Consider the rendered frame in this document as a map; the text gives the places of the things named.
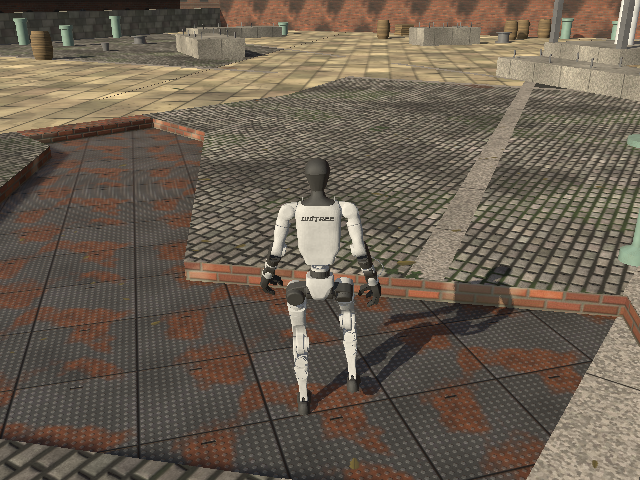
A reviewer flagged left robot upper arm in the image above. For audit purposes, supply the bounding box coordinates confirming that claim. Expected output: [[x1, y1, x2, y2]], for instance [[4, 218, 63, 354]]
[[271, 202, 298, 257]]

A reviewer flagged right robot upper arm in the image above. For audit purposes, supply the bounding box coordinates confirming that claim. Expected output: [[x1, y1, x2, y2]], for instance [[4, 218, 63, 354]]
[[339, 201, 366, 257]]

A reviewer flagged humanoid robot head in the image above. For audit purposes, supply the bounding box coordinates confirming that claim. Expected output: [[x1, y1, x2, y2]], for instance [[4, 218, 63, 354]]
[[301, 158, 335, 206]]

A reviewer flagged left robot hand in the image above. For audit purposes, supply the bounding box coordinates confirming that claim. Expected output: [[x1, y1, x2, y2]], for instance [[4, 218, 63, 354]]
[[260, 275, 283, 295]]

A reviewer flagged right robot forearm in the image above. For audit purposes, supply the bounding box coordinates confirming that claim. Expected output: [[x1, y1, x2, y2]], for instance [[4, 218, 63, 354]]
[[357, 241, 379, 286]]

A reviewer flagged right robot hand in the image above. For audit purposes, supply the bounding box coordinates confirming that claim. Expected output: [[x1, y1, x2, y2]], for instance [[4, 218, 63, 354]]
[[358, 282, 381, 307]]

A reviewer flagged left robot forearm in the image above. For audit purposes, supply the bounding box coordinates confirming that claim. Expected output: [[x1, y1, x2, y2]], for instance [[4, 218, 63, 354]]
[[262, 241, 281, 279]]

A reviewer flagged robot right thigh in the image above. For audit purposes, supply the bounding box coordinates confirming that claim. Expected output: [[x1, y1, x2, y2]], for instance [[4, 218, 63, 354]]
[[333, 277, 355, 330]]

